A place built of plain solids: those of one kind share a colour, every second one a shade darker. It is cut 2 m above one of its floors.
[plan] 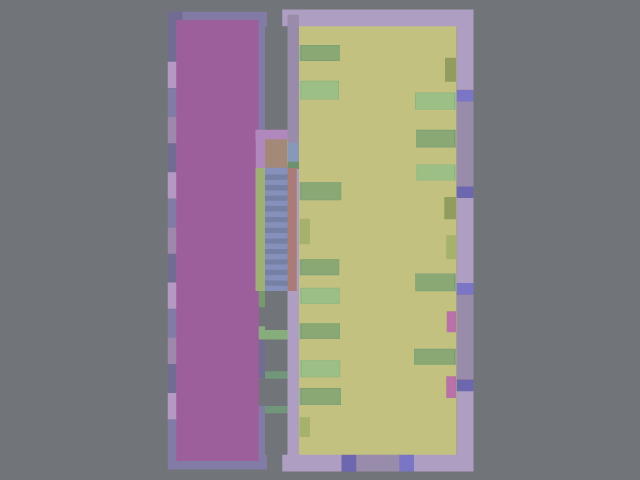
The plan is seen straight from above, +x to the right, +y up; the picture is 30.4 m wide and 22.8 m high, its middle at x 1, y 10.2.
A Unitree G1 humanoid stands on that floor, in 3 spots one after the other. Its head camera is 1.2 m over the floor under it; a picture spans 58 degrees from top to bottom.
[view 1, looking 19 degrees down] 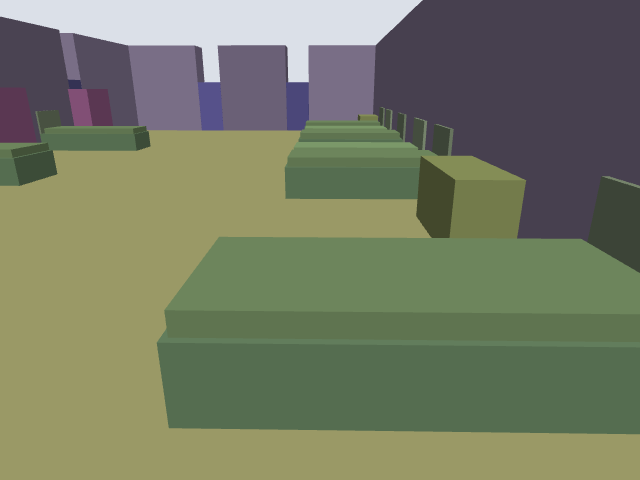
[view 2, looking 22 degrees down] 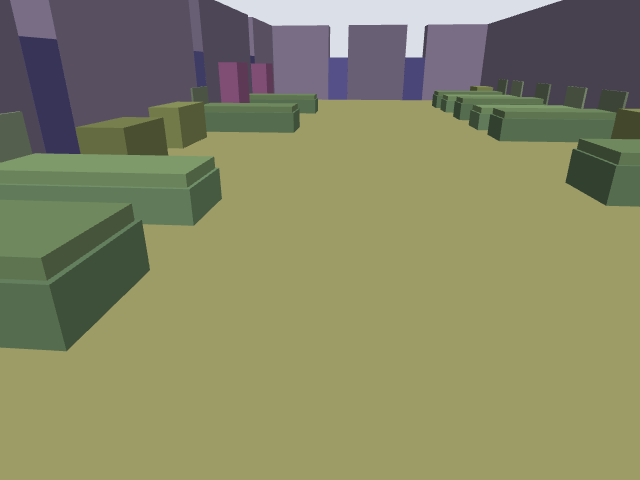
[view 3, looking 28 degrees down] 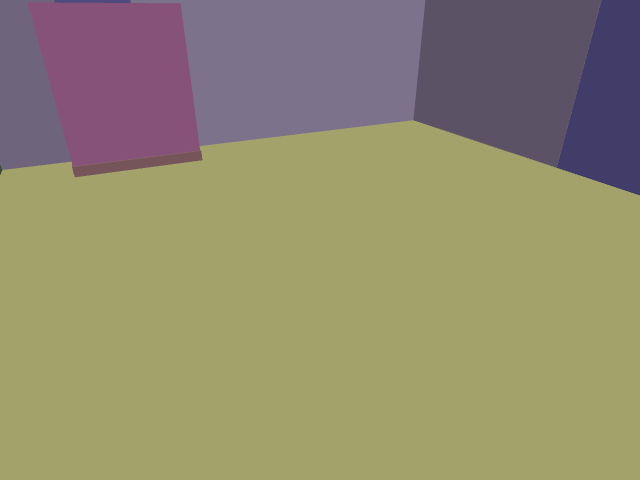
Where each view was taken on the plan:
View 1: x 1.42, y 14.23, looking -89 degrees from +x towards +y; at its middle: bed_pallet_dorter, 2.20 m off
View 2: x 4.29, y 16.95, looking -85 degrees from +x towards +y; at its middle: floor_dorter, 3.20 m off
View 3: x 3.14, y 3.40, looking -26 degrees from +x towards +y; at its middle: floor_dorter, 2.56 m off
